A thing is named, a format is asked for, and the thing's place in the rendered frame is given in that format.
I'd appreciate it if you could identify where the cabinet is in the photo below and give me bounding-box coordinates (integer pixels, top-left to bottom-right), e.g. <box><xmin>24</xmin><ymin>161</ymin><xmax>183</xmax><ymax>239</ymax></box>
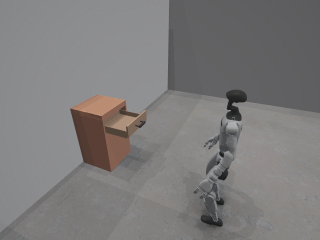
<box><xmin>70</xmin><ymin>94</ymin><xmax>131</xmax><ymax>172</ymax></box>

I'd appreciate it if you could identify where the drawer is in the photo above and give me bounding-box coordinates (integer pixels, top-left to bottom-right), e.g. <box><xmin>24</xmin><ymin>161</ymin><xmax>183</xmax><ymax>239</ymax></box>
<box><xmin>104</xmin><ymin>109</ymin><xmax>147</xmax><ymax>139</ymax></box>

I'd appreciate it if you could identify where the left robot upper arm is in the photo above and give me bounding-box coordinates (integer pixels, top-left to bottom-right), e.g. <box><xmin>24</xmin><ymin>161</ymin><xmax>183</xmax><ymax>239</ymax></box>
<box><xmin>224</xmin><ymin>121</ymin><xmax>239</xmax><ymax>161</ymax></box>

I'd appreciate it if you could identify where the left robot foot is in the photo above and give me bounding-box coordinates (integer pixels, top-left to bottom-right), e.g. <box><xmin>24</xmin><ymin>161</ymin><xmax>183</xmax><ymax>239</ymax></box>
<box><xmin>200</xmin><ymin>215</ymin><xmax>223</xmax><ymax>227</ymax></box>

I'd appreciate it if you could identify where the left robot shin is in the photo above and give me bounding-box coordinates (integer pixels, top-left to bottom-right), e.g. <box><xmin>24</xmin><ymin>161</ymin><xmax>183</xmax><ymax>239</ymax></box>
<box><xmin>203</xmin><ymin>195</ymin><xmax>218</xmax><ymax>222</ymax></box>

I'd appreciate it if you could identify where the handle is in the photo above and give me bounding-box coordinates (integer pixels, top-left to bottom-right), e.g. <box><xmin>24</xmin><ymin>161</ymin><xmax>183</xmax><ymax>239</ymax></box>
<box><xmin>135</xmin><ymin>121</ymin><xmax>146</xmax><ymax>128</ymax></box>

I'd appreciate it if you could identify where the left robot hand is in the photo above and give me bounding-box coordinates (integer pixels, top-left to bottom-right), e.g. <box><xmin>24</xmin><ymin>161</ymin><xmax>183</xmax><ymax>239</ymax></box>
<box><xmin>193</xmin><ymin>179</ymin><xmax>213</xmax><ymax>199</ymax></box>

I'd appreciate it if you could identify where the left robot forearm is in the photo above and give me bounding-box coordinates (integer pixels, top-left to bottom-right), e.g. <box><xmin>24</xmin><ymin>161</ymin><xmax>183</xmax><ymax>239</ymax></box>
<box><xmin>207</xmin><ymin>153</ymin><xmax>234</xmax><ymax>184</ymax></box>

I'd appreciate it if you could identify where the right robot hand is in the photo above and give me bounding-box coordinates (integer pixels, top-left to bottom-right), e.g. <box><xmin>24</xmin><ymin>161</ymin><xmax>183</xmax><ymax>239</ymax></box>
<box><xmin>203</xmin><ymin>137</ymin><xmax>218</xmax><ymax>150</ymax></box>

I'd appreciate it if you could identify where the right robot forearm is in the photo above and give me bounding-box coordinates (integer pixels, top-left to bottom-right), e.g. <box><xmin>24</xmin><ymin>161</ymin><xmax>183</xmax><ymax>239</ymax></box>
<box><xmin>213</xmin><ymin>132</ymin><xmax>220</xmax><ymax>141</ymax></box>

